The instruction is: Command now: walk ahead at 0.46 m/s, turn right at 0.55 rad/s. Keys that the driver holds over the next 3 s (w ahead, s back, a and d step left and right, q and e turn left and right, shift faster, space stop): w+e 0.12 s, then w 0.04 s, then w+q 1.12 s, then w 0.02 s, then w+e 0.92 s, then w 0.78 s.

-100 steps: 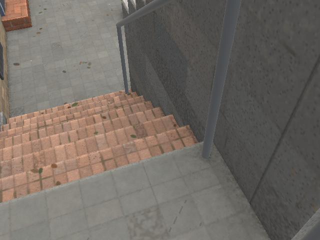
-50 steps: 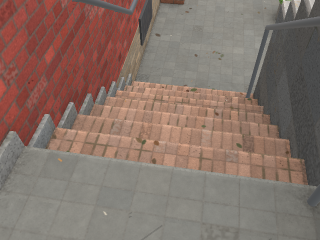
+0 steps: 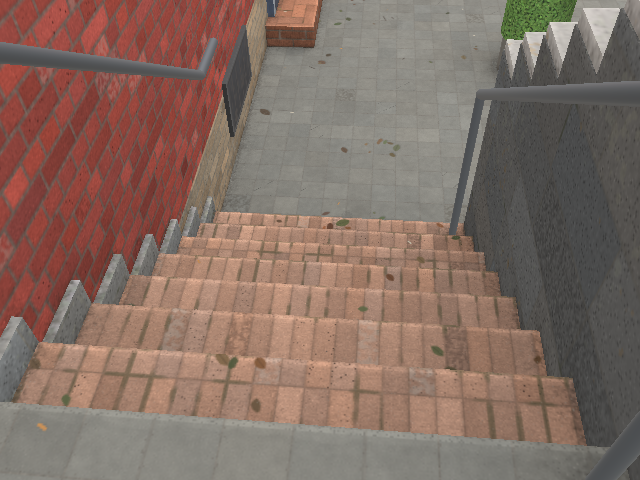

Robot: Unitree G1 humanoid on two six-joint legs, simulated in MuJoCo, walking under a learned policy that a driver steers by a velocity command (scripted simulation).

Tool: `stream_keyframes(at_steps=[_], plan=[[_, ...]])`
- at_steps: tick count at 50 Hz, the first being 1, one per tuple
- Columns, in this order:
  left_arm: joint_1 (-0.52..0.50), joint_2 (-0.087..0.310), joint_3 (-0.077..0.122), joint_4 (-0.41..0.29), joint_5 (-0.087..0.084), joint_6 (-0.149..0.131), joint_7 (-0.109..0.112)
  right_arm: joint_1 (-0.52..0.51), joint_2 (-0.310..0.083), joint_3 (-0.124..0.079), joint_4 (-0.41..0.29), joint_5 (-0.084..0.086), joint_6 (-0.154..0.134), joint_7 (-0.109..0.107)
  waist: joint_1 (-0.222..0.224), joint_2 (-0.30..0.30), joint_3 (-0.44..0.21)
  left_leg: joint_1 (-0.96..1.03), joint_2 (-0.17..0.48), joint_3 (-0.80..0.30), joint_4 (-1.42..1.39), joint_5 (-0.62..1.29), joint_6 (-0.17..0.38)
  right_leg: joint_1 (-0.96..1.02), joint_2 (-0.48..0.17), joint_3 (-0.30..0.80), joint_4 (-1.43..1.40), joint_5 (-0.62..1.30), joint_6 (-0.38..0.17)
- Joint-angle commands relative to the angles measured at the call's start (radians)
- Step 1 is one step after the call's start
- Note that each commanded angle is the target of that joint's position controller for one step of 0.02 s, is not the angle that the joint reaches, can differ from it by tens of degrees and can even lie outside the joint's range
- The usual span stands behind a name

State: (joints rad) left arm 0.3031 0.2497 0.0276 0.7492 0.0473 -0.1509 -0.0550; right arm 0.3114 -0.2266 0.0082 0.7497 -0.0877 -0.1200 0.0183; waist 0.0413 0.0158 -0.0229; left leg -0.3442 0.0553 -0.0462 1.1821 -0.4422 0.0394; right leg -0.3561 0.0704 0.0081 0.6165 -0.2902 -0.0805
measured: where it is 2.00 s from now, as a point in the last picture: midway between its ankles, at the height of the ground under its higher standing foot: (305, 348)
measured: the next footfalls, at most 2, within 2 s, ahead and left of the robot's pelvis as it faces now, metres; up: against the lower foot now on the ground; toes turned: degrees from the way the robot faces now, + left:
left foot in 0.36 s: +0.42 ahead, +0.07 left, +0.00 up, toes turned -4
right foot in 0.76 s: +0.53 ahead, -0.14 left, +0.00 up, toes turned +6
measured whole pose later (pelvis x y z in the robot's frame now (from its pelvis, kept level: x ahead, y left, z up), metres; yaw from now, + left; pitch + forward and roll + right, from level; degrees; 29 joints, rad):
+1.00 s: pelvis +0.55 -0.03 -0.02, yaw +14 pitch +2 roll +0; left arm 0.52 0.28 0.05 0.87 0.01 -0.08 0.00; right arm 0.16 -0.28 -0.07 0.75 -0.02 0.02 0.01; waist 0.07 0.00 -0.04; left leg -0.75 -0.02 -0.04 1.17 -0.14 0.08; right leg -0.23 -0.04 -0.15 0.73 -0.53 -0.02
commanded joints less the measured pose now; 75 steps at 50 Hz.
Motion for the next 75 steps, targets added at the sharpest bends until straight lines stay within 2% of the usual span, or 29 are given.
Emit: stream_keyframes(at_steps=[1,16,18,20,22,23,25,33,36,38,39,40,41,42,44,45,46,54,59,60,63,65,67,68,69,71,72,74,75], plan=[[0.081,0.067,-0.005,0.007,0.002,0.005,-0.009,-0.103,-0.065,-0.016,-0.119,-0.015,-0.031,-0.029,-0.031,-0.080,0.053,-0.385,0.051,-0.072,0.135,0.101,0.038,0.110,-0.283,0.485,-0.343,-0.055,-0.216],[0.171,0.169,0.027,0.103,0.042,0.052,-0.005,-0.409,-0.115,0.004,-0.129,0.048,0.041,0.012,0.038,-0.103,-0.007,-0.194,-0.094,0.132,-0.689,0.506,0.027,0.362,-0.260,0.215,-0.290,0.786,-0.133],[0.107,0.196,0.026,0.061,0.068,0.047,-0.022,-0.231,-0.195,-0.029,-0.067,0.057,0.029,0.011,-0.065,-0.070,-0.098,0.174,-0.142,0.143,-0.669,0.564,0.088,0.226,-0.174,0.102,-0.094,1.050,-0.047],[0.321,0.034,-0.036,0.066,0.071,0.022,-0.014,0.299,-0.218,-0.046,0.085,0.062,0.020,0.018,-0.172,0.225,-0.505,1.039,0.302,-0.529,-0.673,0.716,0.501,-0.345,0.066,0.072,0.651,-0.103,0.157],[0.000,0.100,-0.014,-0.020,0.007,0.032,0.001,0.281,-0.203,-0.056,0.150,0.036,-0.002,0.028,-0.194,0.021,-0.099,0.687,0.261,-0.522,-0.836,0.285,0.298,-0.617,-0.039,0.155,0.863,-0.173,0.089],[-0.028,0.127,-0.016,-0.011,0.039,0.037,0.026,0.105,-0.133,-0.036,0.111,0.034,-0.001,0.023,-0.139,-0.055,-0.046,0.443,0.219,-0.447,-0.889,0.318,0.279,-0.532,-0.104,0.155,0.760,-0.072,0.070],[-0.024,0.083,-0.039,-0.013,0.081,0.061,0.046,-0.035,-0.046,-0.007,0.083,0.041,0.007,0.017,-0.044,-0.012,-0.075,0.213,0.148,-0.322,-0.958,0.487,0.294,-0.329,-0.164,0.126,0.567,-0.059,0.056],[-0.100,-0.001,-0.083,-0.041,0.062,0.077,0.013,0.017,-0.152,-0.039,0.033,0.012,-0.017,0.030,-0.055,0.038,-0.058,-0.255,-0.027,-0.160,-0.884,0.461,0.230,0.050,-0.090,-0.071,0.302,0.271,0.081],[0.022,0.081,-0.048,-0.046,0.069,0.040,0.031,-0.022,-0.154,-0.032,-0.025,0.011,-0.016,0.014,0.023,0.020,-0.056,-0.196,0.023,-0.246,-0.618,0.746,0.221,0.034,-0.105,-0.024,0.368,0.148,0.063],[0.404,0.151,-0.007,0.062,0.049,0.036,0.062,-0.218,-0.201,-0.044,-0.119,0.010,-0.021,0.024,0.224,-0.066,-0.127,-0.474,-0.059,-0.179,-0.239,0.947,0.156,0.478,-0.030,-0.102,0.278,0.132,0.041],[0.507,0.200,0.018,0.063,0.027,0.031,0.080,-0.183,-0.126,-0.036,-0.105,0.020,-0.039,0.053,0.252,-0.170,-0.170,-0.582,-0.173,-0.112,0.089,0.486,0.097,0.606,-0.161,0.077,0.074,0.384,-0.078],[0.310,0.241,0.000,0.001,0.012,0.030,0.052,0.126,0.003,-0.013,-0.039,0.028,-0.053,0.077,0.000,-0.244,-0.244,-0.634,-0.175,-0.072,0.324,-0.163,0.034,0.540,-0.507,0.531,-0.045,0.977,-0.381],[0.176,0.183,0.003,-0.016,0.022,0.025,0.026,0.161,-0.079,-0.037,-0.004,0.042,-0.045,0.075,-0.049,-0.033,-0.092,-0.674,-0.091,-0.099,0.474,-0.116,0.001,0.356,-0.540,0.512,-0.048,1.030,-0.385],[0.216,0.120,0.029,-0.023,-0.070,0.046,0.032,0.163,-0.104,-0.069,0.003,0.076,0.034,-0.004,-0.033,-0.032,-0.148,-0.572,-0.093,-0.075,0.292,-0.121,0.006,0.392,-0.525,0.523,-0.099,0.656,-0.275],[0.096,0.097,0.018,-0.020,-0.066,0.056,0.048,-0.070,-0.117,-0.089,-0.074,0.082,0.115,-0.042,-0.044,-0.082,0.160,-0.587,-0.044,-0.126,0.103,0.034,0.002,0.088,-0.453,0.401,-0.221,0.441,-0.186],[-0.037,-0.021,-0.029,-0.023,0.009,0.038,0.054,-0.128,-0.014,-0.005,-0.072,-0.026,0.060,0.034,-0.060,-0.143,0.046,-0.603,0.054,-0.065,0.206,0.054,-0.029,0.041,-0.442,0.322,-0.215,0.441,-0.248],[0.133,0.118,0.035,0.023,-0.054,0.053,0.059,-0.078,-0.072,-0.080,-0.059,0.090,0.110,-0.002,-0.039,-0.078,0.132,-0.461,-0.040,-0.056,0.001,0.171,-0.002,0.001,-0.400,0.213,-0.197,0.461,-0.145],[0.340,0.082,0.039,0.106,-0.028,0.019,0.084,-0.412,-0.063,-0.089,-0.104,0.037,0.129,0.003,0.064,-0.056,0.121,-0.597,-0.033,-0.052,-0.367,0.840,0.045,0.310,-0.349,0.050,0.035,0.010,-0.025],[0.232,0.072,0.030,0.108,-0.021,0.052,0.072,-0.365,-0.014,-0.064,-0.028,0.092,0.157,0.042,0.058,-0.091,0.172,-0.018,-0.084,0.152,-0.590,0.995,0.029,-0.031,-0.265,-0.176,0.131,-0.162,0.037],[0.325,0.097,-0.008,0.200,0.091,0.042,0.046,-0.174,-0.036,-0.054,0.019,-0.073,0.121,0.087,-0.037,-0.039,0.198,0.064,0.031,0.107,-0.650,0.988,0.041,-0.013,-0.301,-0.130,0.228,-0.178,0.031],[0.273,0.203,0.020,0.264,0.104,0.073,-0.005,0.235,-0.161,-0.122,0.191,-0.040,0.066,0.049,-0.227,0.183,0.090,0.518,-0.018,0.143,-0.930,0.857,0.089,-0.010,-0.169,-0.159,0.924,-0.161,0.087],[0.408,-0.009,-0.023,0.207,0.097,0.062,-0.061,0.347,-0.295,-0.141,0.200,-0.011,0.063,0.055,-0.127,0.166,-0.371,1.064,0.130,-0.138,-0.417,1.274,0.338,-0.347,-0.080,0.046,1.290,-0.430,0.121],[0.069,0.129,-0.005,0.065,0.010,0.038,-0.045,0.345,-0.198,-0.128,0.253,-0.041,0.060,0.064,-0.250,0.089,-0.030,0.745,0.151,-0.214,-0.642,0.942,0.264,-0.700,-0.104,0.008,1.388,-0.422,0.088],[0.191,0.123,-0.005,0.038,0.001,0.015,-0.011,0.163,-0.215,-0.117,0.160,0.021,0.041,0.098,-0.081,0.042,-0.013,0.463,0.303,-0.410,-0.627,0.993,0.371,-0.646,-0.161,0.140,1.144,-0.178,0.122],[0.219,0.155,0.008,0.082,-0.019,0.023,0.009,0.058,-0.090,-0.070,0.152,-0.016,0.029,0.110,-0.030,-0.049,0.127,0.183,0.405,-0.501,-0.663,1.057,0.408,-0.613,-0.241,0.222,0.939,0.012,0.129],[0.172,0.090,-0.002,0.128,0.020,0.081,0.022,0.065,0.012,-0.021,0.178,0.008,0.021,0.081,0.003,-0.131,0.192,-0.222,0.353,-0.393,-0.819,0.789,0.400,-0.391,-0.298,0.191,0.644,0.144,0.153],[0.168,0.031,-0.022,0.131,0.034,0.103,0.019,0.115,-0.031,-0.026,0.213,0.005,0.013,0.064,0.014,-0.050,0.141,-0.228,0.287,-0.357,-0.764,0.741,0.399,-0.367,-0.275,0.164,0.613,0.163,0.157],[0.121,0.044,0.009,0.124,-0.031,0.151,0.078,0.154,-0.206,-0.096,0.238,0.099,0.011,-0.012,0.020,-0.091,-0.021,-0.039,0.207,-0.238,-0.647,0.821,0.259,-0.230,-0.143,0.095,0.553,0.280,0.107],[0.130,-0.060,-0.069,0.120,0.102,0.122,0.013,0.206,0.062,-0.001,0.258,-0.034,-0.023,0.008,-0.033,0.030,0.127,-0.032,0.205,-0.204,-0.691,0.676,0.248,-0.439,-0.286,0.244,0.328,0.435,0.101]])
